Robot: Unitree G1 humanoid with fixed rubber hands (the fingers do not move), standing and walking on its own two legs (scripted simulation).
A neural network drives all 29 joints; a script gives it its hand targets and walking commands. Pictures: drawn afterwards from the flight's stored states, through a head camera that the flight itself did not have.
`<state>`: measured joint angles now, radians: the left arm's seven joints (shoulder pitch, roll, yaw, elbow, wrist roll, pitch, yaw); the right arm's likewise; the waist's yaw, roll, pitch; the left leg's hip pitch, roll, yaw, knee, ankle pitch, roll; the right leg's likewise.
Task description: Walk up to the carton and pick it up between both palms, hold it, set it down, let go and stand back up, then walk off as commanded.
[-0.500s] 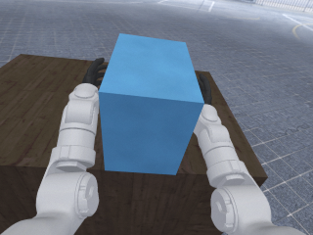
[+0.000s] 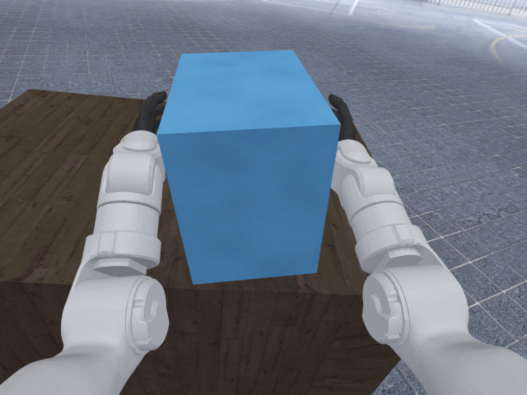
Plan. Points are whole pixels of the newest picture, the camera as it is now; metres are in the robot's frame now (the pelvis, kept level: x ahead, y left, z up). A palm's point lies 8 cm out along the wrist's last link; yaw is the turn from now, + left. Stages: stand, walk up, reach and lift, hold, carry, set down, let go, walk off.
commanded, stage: reach and lift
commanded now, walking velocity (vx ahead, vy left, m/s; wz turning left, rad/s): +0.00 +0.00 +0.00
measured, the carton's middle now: (246, 159) +0.43 +0.00 +0.20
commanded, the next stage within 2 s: hold in 0.86 s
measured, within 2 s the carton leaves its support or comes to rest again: neither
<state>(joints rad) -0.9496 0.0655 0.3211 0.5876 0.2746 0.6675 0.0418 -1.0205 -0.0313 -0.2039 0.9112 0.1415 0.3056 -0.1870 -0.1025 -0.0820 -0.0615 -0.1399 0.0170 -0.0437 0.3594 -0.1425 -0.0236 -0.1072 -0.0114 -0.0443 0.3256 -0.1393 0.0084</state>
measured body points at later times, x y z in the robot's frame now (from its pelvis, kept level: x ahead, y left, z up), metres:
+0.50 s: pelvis +0.01 +0.00 +0.00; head -0.07 +0.03 +0.44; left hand +0.41 +0.14 +0.28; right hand +0.40 -0.15 +0.28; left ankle +0.04 +0.13 -0.75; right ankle +0.03 -0.12 -0.75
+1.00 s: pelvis +0.01 +0.00 +0.00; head -0.06 +0.02 +0.44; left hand +0.41 +0.14 +0.28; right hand +0.41 -0.14 +0.30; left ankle +0.04 +0.13 -0.75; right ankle +0.03 -0.12 -0.75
